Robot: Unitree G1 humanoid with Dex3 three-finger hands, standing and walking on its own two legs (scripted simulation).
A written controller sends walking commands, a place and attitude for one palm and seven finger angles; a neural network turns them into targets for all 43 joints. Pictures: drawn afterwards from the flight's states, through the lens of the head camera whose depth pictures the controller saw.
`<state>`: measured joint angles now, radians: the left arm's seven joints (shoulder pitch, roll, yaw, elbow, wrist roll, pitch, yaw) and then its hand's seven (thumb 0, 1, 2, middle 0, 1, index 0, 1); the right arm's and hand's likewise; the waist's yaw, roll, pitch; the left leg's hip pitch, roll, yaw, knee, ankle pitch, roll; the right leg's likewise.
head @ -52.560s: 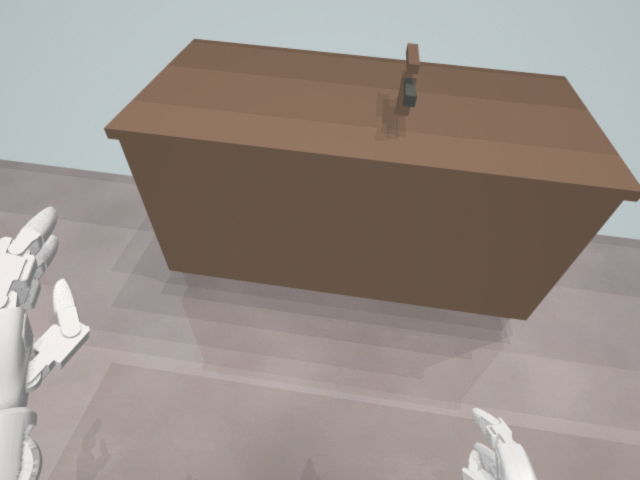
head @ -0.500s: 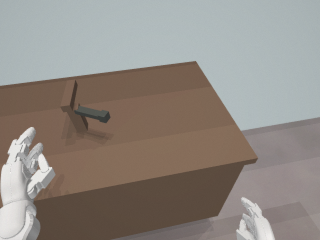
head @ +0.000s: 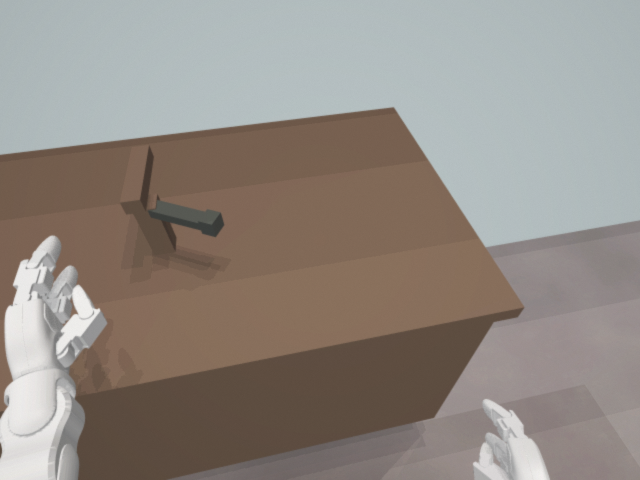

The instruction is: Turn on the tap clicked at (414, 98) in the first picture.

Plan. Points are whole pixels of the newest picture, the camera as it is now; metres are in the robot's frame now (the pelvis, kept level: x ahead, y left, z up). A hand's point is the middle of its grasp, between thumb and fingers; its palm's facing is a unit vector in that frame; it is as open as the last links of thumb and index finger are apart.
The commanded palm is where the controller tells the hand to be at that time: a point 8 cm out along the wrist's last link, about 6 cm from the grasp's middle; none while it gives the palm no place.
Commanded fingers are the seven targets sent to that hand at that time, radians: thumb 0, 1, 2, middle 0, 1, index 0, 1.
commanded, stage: reach beside the lever's end, fingers flat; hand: left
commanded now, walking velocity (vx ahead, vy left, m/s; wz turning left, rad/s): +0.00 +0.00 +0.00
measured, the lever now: (211, 223) +0.46 +0.22 +0.05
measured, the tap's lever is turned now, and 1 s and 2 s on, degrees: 59 59 59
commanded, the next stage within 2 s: push the lever round in 1.24 s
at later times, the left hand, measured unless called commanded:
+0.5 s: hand (104, 287) +0.31 +0.31 +0.07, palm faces +0.51 -0.86 -0.11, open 7.7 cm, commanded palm +0.27 +0.35 +0.07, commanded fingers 0.00 0.90 0.90 -0.16 -0.17 -0.16 -0.17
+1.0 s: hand (109, 267) +0.37 +0.35 +0.04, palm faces +0.49 -0.86 -0.11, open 7.8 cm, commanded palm +0.32 +0.38 +0.05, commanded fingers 0.00 0.90 0.90 -0.15 -0.15 -0.15 -0.15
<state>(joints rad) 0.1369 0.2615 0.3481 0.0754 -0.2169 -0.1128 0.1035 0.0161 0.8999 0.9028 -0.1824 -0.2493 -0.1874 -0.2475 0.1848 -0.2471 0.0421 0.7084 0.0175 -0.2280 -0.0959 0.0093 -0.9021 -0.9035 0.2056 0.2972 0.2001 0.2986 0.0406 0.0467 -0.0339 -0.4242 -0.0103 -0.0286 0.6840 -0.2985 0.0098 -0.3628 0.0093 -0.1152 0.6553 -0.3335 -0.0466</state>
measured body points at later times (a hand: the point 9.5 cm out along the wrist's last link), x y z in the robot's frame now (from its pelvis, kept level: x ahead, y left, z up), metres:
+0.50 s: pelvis +0.00 +0.01 -0.01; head +0.03 +0.00 +0.44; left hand +0.28 +0.36 +0.08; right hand +0.13 -0.25 -0.11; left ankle +0.04 +0.11 -0.72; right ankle +0.01 -0.09 -0.72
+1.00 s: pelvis +0.00 +0.02 -0.02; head +0.07 +0.03 +0.42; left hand +0.34 +0.39 +0.05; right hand +0.08 -0.26 -0.13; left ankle +0.03 +0.11 -0.72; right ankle +0.01 -0.09 -0.72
